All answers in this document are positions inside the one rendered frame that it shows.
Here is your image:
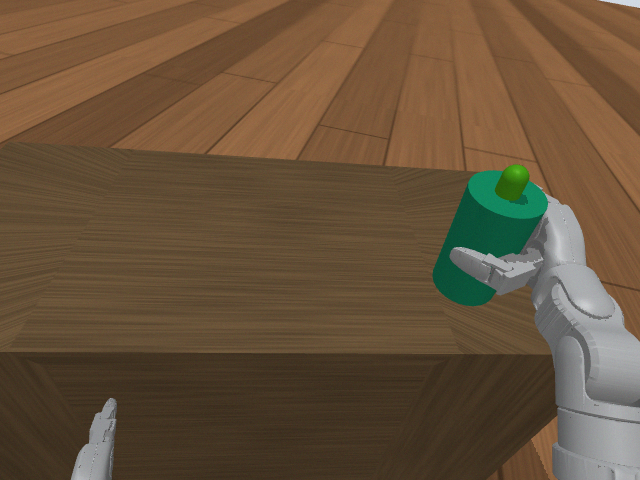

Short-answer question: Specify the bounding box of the right robot hand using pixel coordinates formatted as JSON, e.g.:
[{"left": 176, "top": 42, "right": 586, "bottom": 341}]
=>
[{"left": 449, "top": 184, "right": 587, "bottom": 296}]

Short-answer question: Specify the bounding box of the right robot arm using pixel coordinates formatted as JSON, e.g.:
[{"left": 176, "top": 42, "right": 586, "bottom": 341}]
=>
[{"left": 531, "top": 264, "right": 640, "bottom": 480}]

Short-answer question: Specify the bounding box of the bottle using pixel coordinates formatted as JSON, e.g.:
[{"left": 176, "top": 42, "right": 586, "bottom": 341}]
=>
[{"left": 432, "top": 164, "right": 548, "bottom": 306}]

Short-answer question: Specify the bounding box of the left robot hand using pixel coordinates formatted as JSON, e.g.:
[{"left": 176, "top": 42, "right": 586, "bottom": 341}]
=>
[{"left": 71, "top": 398, "right": 117, "bottom": 480}]

